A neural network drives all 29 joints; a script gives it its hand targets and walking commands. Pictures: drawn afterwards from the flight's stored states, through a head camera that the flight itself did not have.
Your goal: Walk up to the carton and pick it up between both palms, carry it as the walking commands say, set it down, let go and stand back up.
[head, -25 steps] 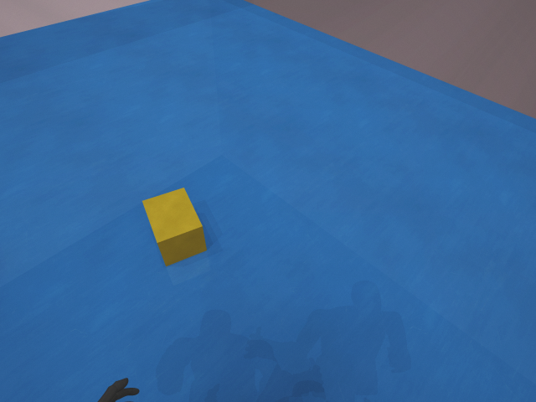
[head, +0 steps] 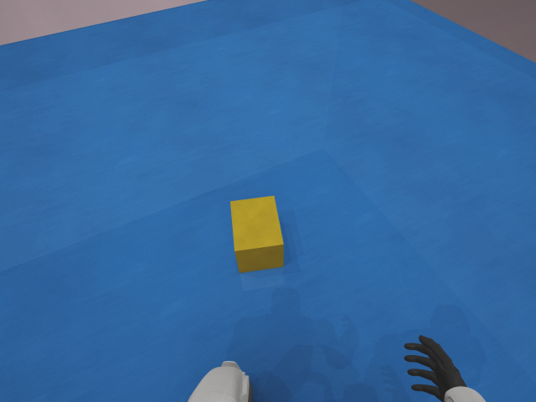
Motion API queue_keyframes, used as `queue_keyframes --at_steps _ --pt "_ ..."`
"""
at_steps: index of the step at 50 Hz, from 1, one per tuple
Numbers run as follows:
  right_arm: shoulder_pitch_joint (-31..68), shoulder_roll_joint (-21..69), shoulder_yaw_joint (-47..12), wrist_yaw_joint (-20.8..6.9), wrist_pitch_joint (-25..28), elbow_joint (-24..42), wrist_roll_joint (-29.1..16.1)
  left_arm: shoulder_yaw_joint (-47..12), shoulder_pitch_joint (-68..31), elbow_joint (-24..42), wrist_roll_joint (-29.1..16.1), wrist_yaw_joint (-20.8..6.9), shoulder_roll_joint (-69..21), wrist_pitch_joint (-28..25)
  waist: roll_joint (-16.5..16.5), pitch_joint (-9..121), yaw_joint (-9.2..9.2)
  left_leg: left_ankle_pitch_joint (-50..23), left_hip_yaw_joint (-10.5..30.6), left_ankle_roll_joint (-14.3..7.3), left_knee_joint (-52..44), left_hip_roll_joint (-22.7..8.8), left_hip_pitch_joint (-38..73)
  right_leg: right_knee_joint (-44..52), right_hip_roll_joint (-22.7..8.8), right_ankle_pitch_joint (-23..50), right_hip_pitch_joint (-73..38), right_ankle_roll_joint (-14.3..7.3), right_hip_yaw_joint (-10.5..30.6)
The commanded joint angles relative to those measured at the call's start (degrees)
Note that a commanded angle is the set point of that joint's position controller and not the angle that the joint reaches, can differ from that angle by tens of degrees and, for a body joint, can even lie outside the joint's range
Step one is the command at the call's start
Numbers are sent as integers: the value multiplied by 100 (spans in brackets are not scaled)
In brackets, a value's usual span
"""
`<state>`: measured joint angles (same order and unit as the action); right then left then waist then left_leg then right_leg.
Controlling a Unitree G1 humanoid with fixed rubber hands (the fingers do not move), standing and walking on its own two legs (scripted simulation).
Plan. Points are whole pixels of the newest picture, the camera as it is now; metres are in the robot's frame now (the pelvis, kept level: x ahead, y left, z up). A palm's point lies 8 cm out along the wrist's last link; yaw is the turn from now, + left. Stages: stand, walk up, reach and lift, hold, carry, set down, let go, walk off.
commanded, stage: walk up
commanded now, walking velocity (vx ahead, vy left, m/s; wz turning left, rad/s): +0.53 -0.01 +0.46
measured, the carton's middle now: (256, 234) +0.79 +0.18 -0.67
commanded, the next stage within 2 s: none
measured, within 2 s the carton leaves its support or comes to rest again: neither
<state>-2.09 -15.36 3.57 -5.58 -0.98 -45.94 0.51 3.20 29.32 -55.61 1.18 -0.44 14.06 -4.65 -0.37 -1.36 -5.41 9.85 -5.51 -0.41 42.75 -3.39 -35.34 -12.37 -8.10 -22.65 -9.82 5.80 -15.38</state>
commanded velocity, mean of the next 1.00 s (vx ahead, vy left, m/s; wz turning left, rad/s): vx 0.19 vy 0.02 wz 0.23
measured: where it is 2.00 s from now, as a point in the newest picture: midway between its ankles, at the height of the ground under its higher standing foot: (279, 359)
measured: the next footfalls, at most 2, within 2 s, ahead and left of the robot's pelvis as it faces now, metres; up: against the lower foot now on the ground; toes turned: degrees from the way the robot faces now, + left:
left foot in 0.06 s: +0.19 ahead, +0.13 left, +0.00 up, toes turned +8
right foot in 0.54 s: +0.45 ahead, -0.09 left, +0.00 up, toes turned +3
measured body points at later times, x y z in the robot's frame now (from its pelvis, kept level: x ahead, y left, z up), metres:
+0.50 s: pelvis +0.26 +0.02 +0.01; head +0.30 +0.03 +0.46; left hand +0.42 +0.26 -0.11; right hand +0.26 -0.25 -0.12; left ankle +0.15 +0.12 -0.73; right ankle +0.41 -0.10 -0.70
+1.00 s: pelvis +0.31 +0.05 +0.00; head +0.33 +0.05 +0.45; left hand +0.26 +0.34 -0.13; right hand +0.50 -0.17 -0.13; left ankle +0.28 +0.18 -0.72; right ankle +0.41 -0.10 -0.73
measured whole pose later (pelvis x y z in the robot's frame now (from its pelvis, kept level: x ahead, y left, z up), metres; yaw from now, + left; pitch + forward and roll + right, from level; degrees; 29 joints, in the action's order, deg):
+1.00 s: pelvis +0.31 +0.05 +0.00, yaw +15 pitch +0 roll +1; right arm -6.9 -14.9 2.4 -1.7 -3.6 -52.6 1.4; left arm 4.7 15.6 -54.4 1.8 0.8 17.0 1.9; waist -1.1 -1.8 -3.1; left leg 17.2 -2.4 1.9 34.5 -1.5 -17.5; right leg -30.2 -10.6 -9.5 20.2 3.2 -7.8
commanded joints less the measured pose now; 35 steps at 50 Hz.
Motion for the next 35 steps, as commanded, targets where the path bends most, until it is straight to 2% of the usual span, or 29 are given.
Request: queue_keyframes --at_steps 1,2,3,4,5,6,7,8,9,10,12,15,20,22,23,24,25,26,27,28,29,30,31,32,33,34,35 --pt "-7 -243 72 78 146 225 20 180 0 90 -66 32 1078 -21 -1069 -159 484 509 -519 -271 -573 593 1174 -1136 -956 5575 745 -801 20" --pt "-871 -417 169 150 196 -49 60 191 -65 110 -115 26 1150 0 -920 390 877 472 -622 -373 -973 826 2293 -2269 -861 5932 1038 -688 -28" --pt "-1840 -754 269 230 266 -332 127 159 -91 165 -153 22 1052 -15 -641 1075 1263 210 -343 -472 -1067 598 3962 -3540 -598 4794 2021 -540 53" --pt "-2407 -1361 374 331 330 -373 256 46 -126 375 -163 6 539 -47 761 1321 1442 666 2283 -966 -1589 -998 5459 -5456 168 766 4444 -320 395" --pt "-2875 -1812 424 423 346 -352 143 64 -285 710 -119 13 522 -92 1170 1958 1473 -733 4424 -1553 -2240 -2385 5735 -6657 439 -676 5218 -287 1191" --pt "-2744 -1539 410 466 404 -402 48 84 -949 833 -68 49 695 -112 517 1728 1393 -2211 3752 -1322 -2211 -2176 5321 -6644 55 -375 5123 -389 1731" --pt "-2395 -1226 372 489 479 -393 65 58 -1069 785 -61 68 587 -91 388 1176 1134 -2945 3028 -1208 -2070 -1806 4554 -6431 -61 -113 5011 -409 1666" --pt "-1906 -829 284 502 521 -271 59 24 -957 646 -39 37 502 -43 252 763 849 -3339 2352 -1072 -2046 -1407 3873 -6074 -237 116 4800 -334 1669" --pt "-1548 -633 238 513 543 -157 48 38 -769 601 -26 -2 475 48 370 676 643 -3468 1945 -1000 -2145 -1255 3280 -5807 -307 171 4421 -237 1635" --pt "-1432 -563 188 497 572 -118 36 49 -619 515 2 -37 423 157 420 632 510 -3810 1645 -935 -2210 -1152 2880 -5624 -243 235 4070 -159 1515" --pt "-1460 -565 128 476 634 -118 52 80 -752 481 4 -40 337 345 514 553 438 -4108 1425 -954 -2302 -1112 2467 -5299 -85 344 3760 -120 1315" --pt "-1713 -595 80 522 625 -247 71 68 -1450 672 9 -94 232 526 747 237 565 -4284 1246 -885 -2424 -1059 2447 -4713 47 892 4010 -143 1241" --pt "-2044 -617 23 591 478 -432 70 -33 -2565 1011 3 -206 147 575 984 15 880 -3644 1160 -640 -2399 -982 2886 -3221 296 1735 4019 -253 1124" --pt "-2122 -692 31 605 433 -506 72 -46 -2828 1091 -12 -228 170 536 1106 -57 969 -3324 1195 -529 -2405 -997 3011 -2666 386 1846 3810 -304 1073" --pt "-2093 -662 27 613 414 -577 71 -46 -2882 1109 -12 -222 149 460 1294 -49 938 -2946 1108 -461 -2390 -860 2966 -2366 441 1784 3510 -351 1015" --pt "-2175 -523 4 618 334 -747 59 -11 -2719 1027 -38 -175 126 379 1522 15 829 -2445 1001 -458 -2313 -586 2897 -2212 479 1570 3082 -344 964" --pt "-2168 -530 9 646 310 -779 46 31 -2439 882 -26 -129 225 326 1247 -3 715 -2142 1049 -391 -2147 -580 2769 -1873 488 1755 2601 -315 931" --pt "-2158 -534 -10 671 318 -844 11 101 -1994 662 -15 -70 378 269 769 79 528 -1948 1020 -330 -1721 -473 2601 -1461 495 1951 1938 -289 834" --pt "-2321 -379 -81 667 361 -891 -12 177 -1526 504 43 -2 632 191 212 334 372 -1491 876 -256 -1003 -204 2320 -1314 205 2146 1144 -355 978" --pt "-2583 -112 -134 665 407 -814 -49 261 -919 447 91 52 1024 120 -883 797 221 382 624 -81 215 244 1532 -1192 -1088 3450 319 -585 2313" --pt "-2860 -44 -83 717 332 -648 -113 377 -573 435 13 83 1567 171 -2057 1477 107 2907 460 11 1870 506 569 -713 -2511 4054 -163 -1509 4070" --pt "-2595 -570 91 696 172 -681 -19 401 -588 303 -79 176 1629 260 -892 1291 240 2888 1004 77 2485 281 513 -591 -2601 4709 345 -1621 4472" --pt "-2178 -743 128 641 37 -601 28 355 -848 320 -57 276 1467 319 -366 842 373 2560 1050 202 2772 222 434 -855 -2427 6273 782 -1567 3667" --pt "-1975 -652 132 605 -67 -608 36 297 -1037 307 -25 327 1232 341 -218 712 427 2215 1072 333 2919 101 470 -1205 -2079 7245 1046 -1490 2838" --pt "-1873 -548 119 541 -174 -586 67 262 -1180 296 41 328 1079 366 -662 644 497 1800 1043 376 2971 23 489 -1140 -1733 6731 1404 -1356 2287" --pt "-1882 -487 128 487 -261 -595 81 205 -1318 316 37 316 945 376 -918 587 597 1482 975 385 3045 60 573 -1075 -1466 6166 1702 -1235 1951" --pt "-1857 -434 130 451 -314 -591 79 177 -1479 362 50 306 866 381 -1032 624 686 1249 874 389 3146 136 600 -1029 -1330 5679 1895 -1235 1720"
